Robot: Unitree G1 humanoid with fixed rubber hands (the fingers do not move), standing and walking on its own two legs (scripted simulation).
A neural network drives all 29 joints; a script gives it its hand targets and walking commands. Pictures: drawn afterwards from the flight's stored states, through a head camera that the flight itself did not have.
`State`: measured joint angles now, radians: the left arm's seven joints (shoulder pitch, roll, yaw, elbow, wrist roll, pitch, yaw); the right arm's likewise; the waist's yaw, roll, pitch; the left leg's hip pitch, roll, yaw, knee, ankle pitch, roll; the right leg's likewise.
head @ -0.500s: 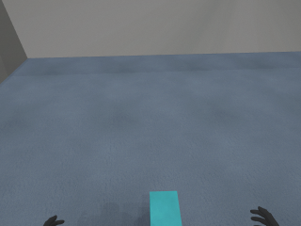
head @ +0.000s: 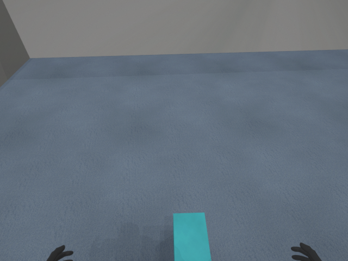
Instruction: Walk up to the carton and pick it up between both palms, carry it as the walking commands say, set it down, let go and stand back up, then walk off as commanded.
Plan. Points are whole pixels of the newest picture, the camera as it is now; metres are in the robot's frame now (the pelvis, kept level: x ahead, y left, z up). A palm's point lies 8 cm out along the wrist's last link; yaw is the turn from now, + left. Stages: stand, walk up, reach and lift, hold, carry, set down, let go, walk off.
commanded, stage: walk off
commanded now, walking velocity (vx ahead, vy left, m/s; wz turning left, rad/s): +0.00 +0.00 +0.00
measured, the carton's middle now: (189, 246) +0.39 -0.06 -0.65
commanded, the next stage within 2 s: none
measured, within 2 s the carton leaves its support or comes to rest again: neither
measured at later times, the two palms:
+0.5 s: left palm out of the picture +0.10 +0.29 -0.09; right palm out of the picture +0.08 -0.28 -0.09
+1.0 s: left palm out of the picture +0.04 +0.35 -0.10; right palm out of the picture +0.10 -0.20 -0.11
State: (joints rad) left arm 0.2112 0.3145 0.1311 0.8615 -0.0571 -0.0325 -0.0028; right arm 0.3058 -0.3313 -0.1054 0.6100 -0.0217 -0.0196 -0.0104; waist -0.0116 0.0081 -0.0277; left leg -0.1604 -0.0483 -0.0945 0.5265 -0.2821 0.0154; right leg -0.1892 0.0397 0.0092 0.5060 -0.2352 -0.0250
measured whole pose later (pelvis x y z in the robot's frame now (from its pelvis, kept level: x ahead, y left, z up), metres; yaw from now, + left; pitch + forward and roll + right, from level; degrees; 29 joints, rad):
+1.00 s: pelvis -0.03 +0.04 -0.01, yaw +17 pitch +0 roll +0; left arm 0.09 0.25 0.13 0.72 -0.06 0.07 0.01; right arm 0.38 -0.24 -0.11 0.62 -0.02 0.06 0.00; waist -0.01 0.00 0.11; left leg -0.33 -0.06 -0.18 0.56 -0.23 -0.04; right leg -0.33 0.05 -0.07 0.75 -0.51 0.04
